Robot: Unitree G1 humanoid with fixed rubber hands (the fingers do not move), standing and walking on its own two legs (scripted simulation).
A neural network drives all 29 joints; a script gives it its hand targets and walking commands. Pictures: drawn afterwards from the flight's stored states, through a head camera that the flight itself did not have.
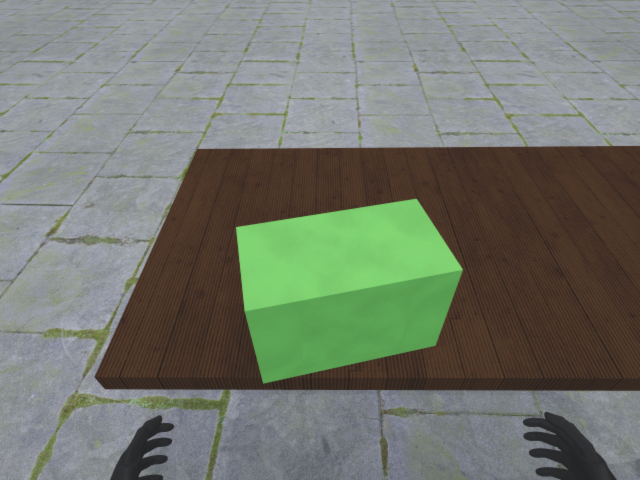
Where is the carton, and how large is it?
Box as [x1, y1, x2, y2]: [236, 199, 462, 383]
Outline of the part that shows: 416,199 236,227 244,309 263,383 435,345 462,269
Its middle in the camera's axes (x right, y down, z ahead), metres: +0.03 +0.08 +0.63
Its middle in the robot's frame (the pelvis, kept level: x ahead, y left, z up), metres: +0.43 +0.01 -0.03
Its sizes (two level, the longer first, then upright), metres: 0.297 0.161 0.197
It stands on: a table, 0.65 m high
